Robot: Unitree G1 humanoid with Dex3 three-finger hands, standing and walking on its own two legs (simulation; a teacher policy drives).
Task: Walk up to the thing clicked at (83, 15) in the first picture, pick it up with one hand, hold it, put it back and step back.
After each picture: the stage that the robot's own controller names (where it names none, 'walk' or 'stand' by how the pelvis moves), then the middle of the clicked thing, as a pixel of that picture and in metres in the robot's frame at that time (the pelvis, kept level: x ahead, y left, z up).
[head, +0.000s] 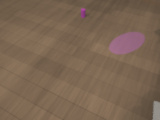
stand; (83, 13) +2.02 +0.01 -0.72
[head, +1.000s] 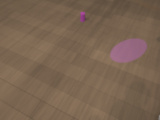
walk; (82, 17) +1.89 +0.08 -0.70
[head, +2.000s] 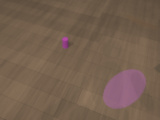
walk; (65, 42) +1.32 +0.19 -0.70
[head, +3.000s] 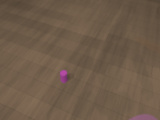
walk; (63, 76) +0.88 +0.19 -0.71
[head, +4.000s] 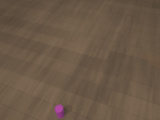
walk; (59, 111) +0.56 +0.22 -0.71
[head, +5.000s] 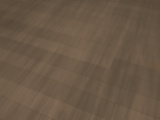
stand; out of the picture +0.41 +0.24 -0.70
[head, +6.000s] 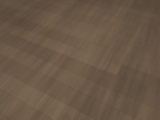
stand; out of the picture +0.40 +0.21 -0.72
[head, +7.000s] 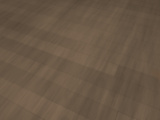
stand; out of the picture +0.39 +0.23 -0.73
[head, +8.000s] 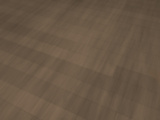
stand; out of the picture +0.39 +0.23 -0.73
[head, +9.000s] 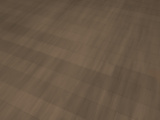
stand; out of the picture +0.38 +0.24 -0.73
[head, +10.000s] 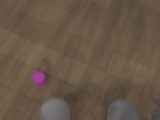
go down; (39, 79) +0.42 +0.25 -0.45
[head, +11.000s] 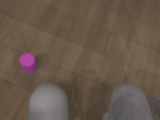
go down; (28, 63) +0.45 +0.26 -0.32
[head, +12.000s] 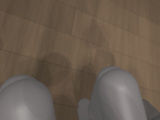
close in; out of the picture +0.42 +0.30 -0.23
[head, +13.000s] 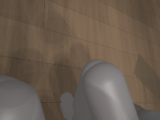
close; out of the picture +0.41 +0.32 -0.22
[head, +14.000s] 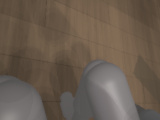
lift; out of the picture +0.41 +0.31 -0.23
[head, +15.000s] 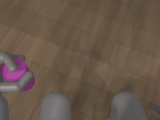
lift; (19, 75) +0.34 +0.23 -0.04
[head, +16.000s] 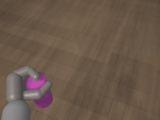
hold; (39, 90) +0.33 +0.18 +0.00
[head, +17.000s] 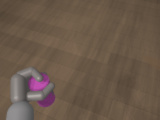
hold; (42, 90) +0.33 +0.17 -0.01
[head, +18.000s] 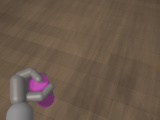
hold; (42, 91) +0.33 +0.17 -0.01
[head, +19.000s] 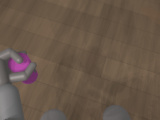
crouch; (24, 69) +0.40 +0.21 -0.08
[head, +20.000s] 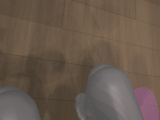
lower; out of the picture +0.45 +0.31 -0.19
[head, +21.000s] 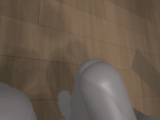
lower; out of the picture +0.42 +0.32 -0.23
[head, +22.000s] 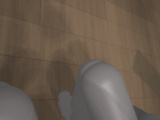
lower; out of the picture +0.42 +0.32 -0.22
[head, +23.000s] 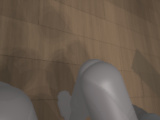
lower; out of the picture +0.42 +0.32 -0.22
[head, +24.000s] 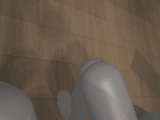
lower; out of the picture +0.42 +0.32 -0.23
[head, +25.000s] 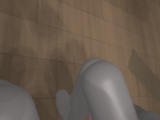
withdraw; out of the picture +0.41 +0.31 -0.23
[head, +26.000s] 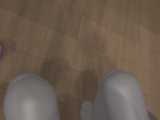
stand; out of the picture +0.42 +0.29 -0.25
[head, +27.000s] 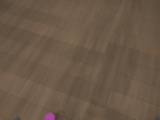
stand; out of the picture +0.39 +0.22 -0.62
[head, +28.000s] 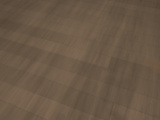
stand; out of the picture +0.39 +0.23 -0.67
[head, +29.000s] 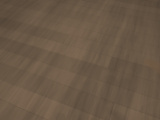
stand; out of the picture +0.38 +0.23 -0.67
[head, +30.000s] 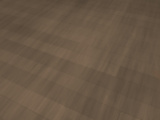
stand; out of the picture +0.40 +0.20 -0.72
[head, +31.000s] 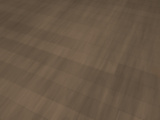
stand; out of the picture +0.38 +0.22 -0.72
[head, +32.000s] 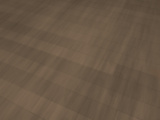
stand; out of the picture +0.38 +0.23 -0.73
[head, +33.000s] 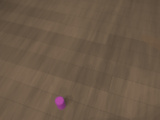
walk; (60, 103) +0.50 +0.22 -0.69
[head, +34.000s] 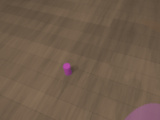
walk; (67, 69) +0.84 +0.23 -0.70
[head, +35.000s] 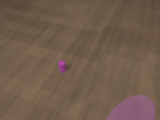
stand; (62, 66) +1.03 +0.25 -0.70
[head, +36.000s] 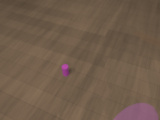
stand; (65, 70) +0.99 +0.21 -0.73
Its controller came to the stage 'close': yes
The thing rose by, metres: 0.70
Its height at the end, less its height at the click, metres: +0.00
